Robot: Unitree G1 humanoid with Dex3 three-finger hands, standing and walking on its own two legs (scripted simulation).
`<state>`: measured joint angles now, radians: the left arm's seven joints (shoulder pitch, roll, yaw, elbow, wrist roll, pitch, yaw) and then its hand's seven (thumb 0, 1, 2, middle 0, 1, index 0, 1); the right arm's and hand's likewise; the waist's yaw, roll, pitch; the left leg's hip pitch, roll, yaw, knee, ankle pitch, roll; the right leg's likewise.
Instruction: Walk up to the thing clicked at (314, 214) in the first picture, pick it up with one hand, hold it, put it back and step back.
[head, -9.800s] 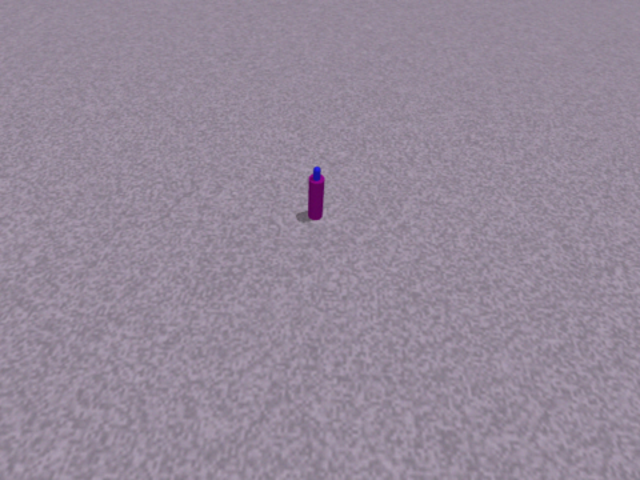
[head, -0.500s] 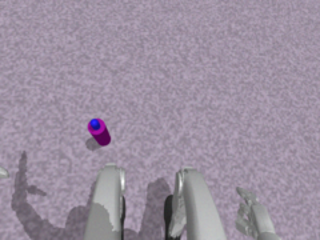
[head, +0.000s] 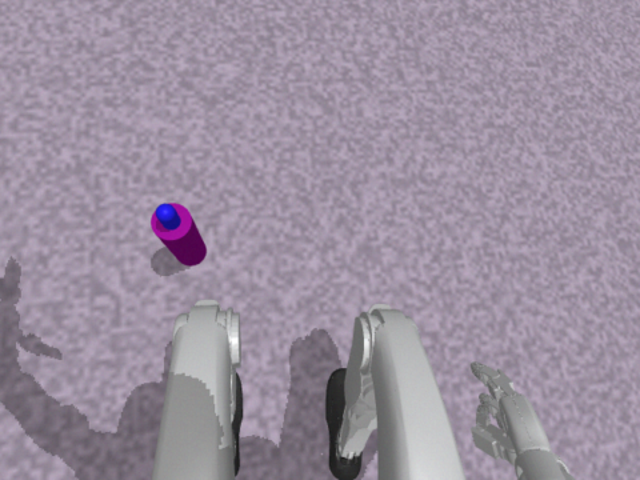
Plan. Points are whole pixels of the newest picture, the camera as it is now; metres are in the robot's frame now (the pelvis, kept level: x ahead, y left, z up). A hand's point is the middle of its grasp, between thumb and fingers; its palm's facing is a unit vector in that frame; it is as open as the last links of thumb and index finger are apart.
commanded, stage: go down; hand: left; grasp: from the side
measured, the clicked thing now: (180, 234) +0.45 +0.23 -0.32
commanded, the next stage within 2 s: approach in 0.58 s
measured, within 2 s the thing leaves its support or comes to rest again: neither
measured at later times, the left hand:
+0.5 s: hand out of the picture +0.37 +0.40 -0.04, palm faces +0.15 -0.99 -0.08, open 17.7 cm
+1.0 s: hand (4, 222) +0.39 +0.39 -0.12, palm faces +0.14 -0.99 +0.01, open 17.7 cm
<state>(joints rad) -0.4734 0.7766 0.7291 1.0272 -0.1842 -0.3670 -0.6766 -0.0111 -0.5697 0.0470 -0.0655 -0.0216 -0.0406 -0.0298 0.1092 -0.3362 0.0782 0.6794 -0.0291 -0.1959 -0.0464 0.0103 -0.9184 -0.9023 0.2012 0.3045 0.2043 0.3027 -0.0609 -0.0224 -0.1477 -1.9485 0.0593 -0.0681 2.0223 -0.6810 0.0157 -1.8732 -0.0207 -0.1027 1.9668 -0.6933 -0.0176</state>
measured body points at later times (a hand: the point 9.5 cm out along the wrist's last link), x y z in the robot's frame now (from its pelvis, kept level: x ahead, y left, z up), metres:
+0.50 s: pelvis -0.01 +0.00 -0.03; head +0.20 +0.07 +0.36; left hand +0.35 +0.46 -0.03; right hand +0.15 -0.27 -0.13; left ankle +0.07 +0.12 -0.42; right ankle +0.08 -0.12 -0.42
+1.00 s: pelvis -0.01 +0.00 -0.08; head +0.21 +0.09 +0.30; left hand +0.38 +0.44 -0.11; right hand +0.14 -0.28 -0.17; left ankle +0.07 +0.12 -0.42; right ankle +0.08 -0.12 -0.42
